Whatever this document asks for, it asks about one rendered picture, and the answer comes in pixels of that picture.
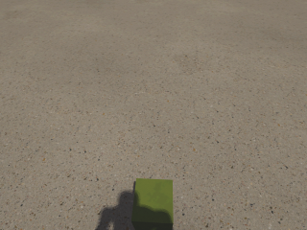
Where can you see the carton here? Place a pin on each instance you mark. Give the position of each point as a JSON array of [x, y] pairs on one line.
[[153, 204]]

